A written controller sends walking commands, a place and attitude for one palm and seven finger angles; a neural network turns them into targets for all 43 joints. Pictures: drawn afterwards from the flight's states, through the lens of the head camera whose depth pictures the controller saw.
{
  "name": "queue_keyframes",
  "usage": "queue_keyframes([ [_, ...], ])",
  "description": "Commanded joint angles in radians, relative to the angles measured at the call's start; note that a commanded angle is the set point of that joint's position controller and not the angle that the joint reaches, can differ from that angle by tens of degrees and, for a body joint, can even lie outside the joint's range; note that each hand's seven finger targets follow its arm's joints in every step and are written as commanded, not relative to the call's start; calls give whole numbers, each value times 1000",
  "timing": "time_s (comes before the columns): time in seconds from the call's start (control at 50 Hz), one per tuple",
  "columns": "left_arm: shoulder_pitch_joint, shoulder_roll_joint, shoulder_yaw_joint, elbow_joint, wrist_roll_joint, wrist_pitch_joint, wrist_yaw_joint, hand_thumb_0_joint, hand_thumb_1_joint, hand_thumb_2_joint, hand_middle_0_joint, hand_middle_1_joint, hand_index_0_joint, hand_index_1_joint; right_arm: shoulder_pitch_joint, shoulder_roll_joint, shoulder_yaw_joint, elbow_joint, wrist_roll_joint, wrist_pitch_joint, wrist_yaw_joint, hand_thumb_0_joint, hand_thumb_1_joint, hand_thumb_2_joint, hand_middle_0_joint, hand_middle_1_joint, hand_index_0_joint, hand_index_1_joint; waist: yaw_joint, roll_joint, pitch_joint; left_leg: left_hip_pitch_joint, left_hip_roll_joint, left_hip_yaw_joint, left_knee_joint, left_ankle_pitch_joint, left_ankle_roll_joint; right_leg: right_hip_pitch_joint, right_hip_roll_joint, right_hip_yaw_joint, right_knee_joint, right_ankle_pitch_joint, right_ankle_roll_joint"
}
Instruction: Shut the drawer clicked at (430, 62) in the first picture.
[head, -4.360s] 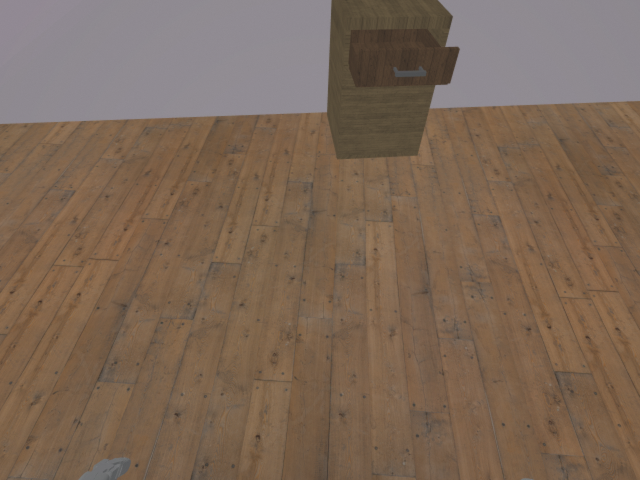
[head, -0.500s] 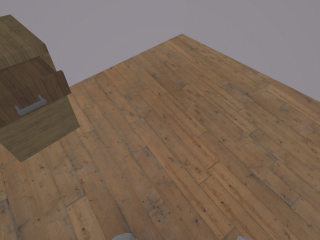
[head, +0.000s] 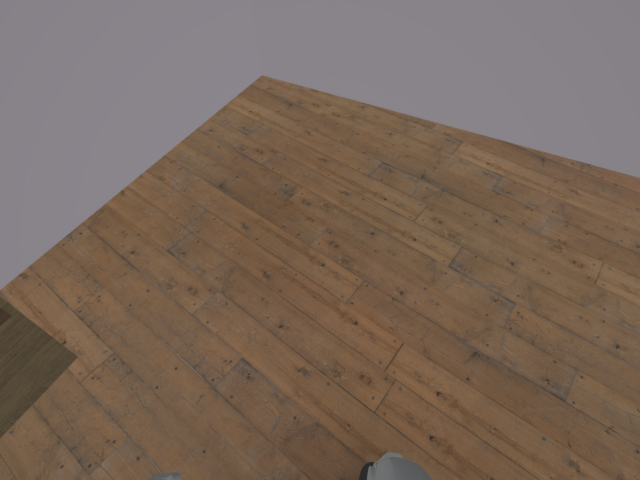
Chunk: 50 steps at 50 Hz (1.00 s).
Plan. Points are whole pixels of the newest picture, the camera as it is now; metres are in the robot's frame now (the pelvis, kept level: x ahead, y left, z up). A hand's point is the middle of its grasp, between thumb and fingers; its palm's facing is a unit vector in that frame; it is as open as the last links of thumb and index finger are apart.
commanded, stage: walk to a spot facing it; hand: left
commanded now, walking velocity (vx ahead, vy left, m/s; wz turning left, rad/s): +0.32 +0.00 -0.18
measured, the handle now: out of the picture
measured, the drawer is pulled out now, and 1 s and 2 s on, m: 0.19 0.19 0.19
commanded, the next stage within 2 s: turn to face it in 0.14 s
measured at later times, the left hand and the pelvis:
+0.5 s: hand (229, 476) +0.16 +0.14 -0.17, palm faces +0.19 -0.97 -0.15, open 7.3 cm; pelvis +0.18 -0.02 +0.01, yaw +7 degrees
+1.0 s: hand (178, 387) +0.28 +0.23 -0.14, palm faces +0.40 -0.88 -0.26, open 7.4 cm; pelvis +0.23 -0.01 +0.01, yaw +23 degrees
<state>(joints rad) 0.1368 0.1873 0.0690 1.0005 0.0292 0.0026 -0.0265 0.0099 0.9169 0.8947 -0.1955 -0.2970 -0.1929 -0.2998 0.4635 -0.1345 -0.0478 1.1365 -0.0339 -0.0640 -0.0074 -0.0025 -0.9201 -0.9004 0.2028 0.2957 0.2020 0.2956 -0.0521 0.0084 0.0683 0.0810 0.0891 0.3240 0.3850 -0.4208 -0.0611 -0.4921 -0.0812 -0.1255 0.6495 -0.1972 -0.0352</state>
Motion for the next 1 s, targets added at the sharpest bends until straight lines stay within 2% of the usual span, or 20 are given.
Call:
queue_keyframes([
  [0.0,363,175,48,47,12,-65,16,0,900,900,-200,-300,-200,-300,15,-131,-17,-63,23,-12,4,0,-900,-900,200,300,200,300,197,-144,-230,-389,122,-24,580,519,67,654,-121,195,-162,12,-105],
  [0.02,425,268,67,55,-7,-65,29,0,900,900,-200,-300,-200,-300,29,-80,-6,-101,32,-10,5,0,-900,-900,200,300,200,300,181,-335,-310,-624,-32,-108,889,-126,26,773,-362,635,-293,124,-218],
  [0.04,376,263,67,49,-24,-55,37,0,900,900,-200,-300,-200,-300,-65,-109,-16,-116,30,-2,0,0,-900,-900,200,300,200,300,180,-183,-239,-680,6,-251,980,-123,56,693,-357,603,-354,95,-232],
  [0.06,290,223,54,35,-21,-58,37,0,900,900,-200,-300,-200,-300,-107,-90,-17,-107,30,-3,4,0,-900,-900,200,300,200,300,153,-168,-170,-682,54,-273,1001,-21,61,564,-316,519,-365,47,-193],
  [0.1,169,129,18,6,-21,-67,38,0,900,900,-200,-300,-200,-300,-110,-74,-15,-95,16,12,1,0,-900,-900,200,300,200,300,82,-50,-59,-627,94,-305,921,96,54,325,-254,346,-398,77,-133],
  [0.16,139,77,-1,14,-12,-83,40,0,900,900,-200,-300,-200,-300,-11,-35,-10,-49,9,45,3,0,-900,-900,200,300,200,300,15,-80,-45,-568,84,-289,821,170,35,226,-194,154,-437,161,-86],
  [0.3,189,56,-21,36,-11,-91,47,0,900,900,-200,-300,-200,-300,-152,-36,-6,-104,16,60,12,0,-900,-900,200,300,200,300,30,-100,-20,-659,64,-267,595,225,11,347,-199,21,-408,470,-89],
  [0.42,242,97,-9,43,-4,-60,59,0,900,900,-200,-300,-200,-300,-314,-63,0,-179,17,64,26,0,-900,-900,200,300,200,300,75,-127,14,-632,26,-201,389,170,30,452,-240,-22,-300,625,-69],
  [0.46,230,125,3,25,-3,-53,61,0,900,900,-200,-300,-200,-300,-300,-78,-4,-192,14,64,25,0,-900,-900,200,300,200,300,61,-116,-18,-564,-11,-172,329,150,48,476,-250,-48,-211,723,-58],
  [0.5,215,148,12,9,-8,-45,60,0,900,900,-200,-300,-200,-300,-211,-113,-15,-183,9,65,19,0,-900,-900,200,300,200,300,17,-109,-81,-412,-53,-154,230,223,65,458,-237,-86,-32,753,-26],
  [0.52,195,149,15,-6,-14,-40,58,0,900,900,-200,-300,-200,-300,-115,-160,-30,-170,6,61,16,0,-900,-900,200,300,200,300,-31,-27,-139,-247,-28,-205,142,449,88,369,-206,-110,147,611,15],
  [0.54,209,109,16,-42,-34,-37,52,0,900,900,-200,-300,-200,-300,-45,-261,-52,-174,-2,53,9,0,-900,-900,200,300,200,300,-49,225,-216,-29,221,-522,100,934,215,100,-63,-132,409,43,96],
  [0.56,180,84,0,-85,-33,-32,55,0,900,900,-200,-300,-200,-300,-11,-324,-55,-165,19,56,0,0,-900,-900,200,300,200,300,-49,315,-276,4,386,-722,58,1235,354,-17,17,-3,631,-497,111],
  [0.58,140,107,8,-103,-25,-19,65,0,900,900,-200,-300,-200,-300,-49,-306,-56,-163,25,60,1,0,-900,-900,200,300,200,300,-30,145,-239,-65,367,-639,39,939,357,-27,-9,91,660,-466,92],
  [0.6,106,82,11,-103,-20,-12,61,0,900,900,-200,-300,-200,-300,-124,-273,-55,-191,24,55,-5,0,-900,-900,200,300,200,300,-17,118,-176,-150,317,-642,-21,721,314,-85,-31,97,651,-374,100],
  [0.64,110,84,22,-83,-10,4,50,0,900,900,-200,-300,-200,-300,-250,-228,-37,-234,17,58,-10,0,-900,-900,200,300,200,300,33,81,-96,-309,222,-566,-66,482,240,-45,-51,118,602,-251,111],
  [0.7,159,80,28,-76,-9,26,46,0,900,900,-200,-300,-200,-300,-293,-227,-40,-254,17,56,-7,0,-900,-900,200,300,200,300,60,104,-102,-387,147,-510,-109,321,210,14,-35,113,520,-168,119],
  [0.82,66,101,35,-137,-6,31,48,0,900,900,-200,-300,-200,-300,-245,-248,-62,-257,14,67,1,0,-900,-900,200,300,200,300,31,99,-105,-321,129,-609,-117,239,229,-29,-12,121,379,-160,137],
  [0.9,2,105,32,-182,-11,27,52,0,900,900,-200,-300,-200,-300,-216,-264,-76,-259,9,75,2,0,-900,-900,200,300,200,300,9,124,-117,-275,132,-684,-85,299,249,-18,12,131,270,-218,134],
  [0.98,22,102,24,-203,-20,21,55,0,900,900,-200,-300,-200,-300,-231,-278,-84,-276,7,84,4,0,-900,-900,200,300,200,300,20,161,-149,-302,110,-730,-39,412,243,112,58,130,103,-244,115],
])
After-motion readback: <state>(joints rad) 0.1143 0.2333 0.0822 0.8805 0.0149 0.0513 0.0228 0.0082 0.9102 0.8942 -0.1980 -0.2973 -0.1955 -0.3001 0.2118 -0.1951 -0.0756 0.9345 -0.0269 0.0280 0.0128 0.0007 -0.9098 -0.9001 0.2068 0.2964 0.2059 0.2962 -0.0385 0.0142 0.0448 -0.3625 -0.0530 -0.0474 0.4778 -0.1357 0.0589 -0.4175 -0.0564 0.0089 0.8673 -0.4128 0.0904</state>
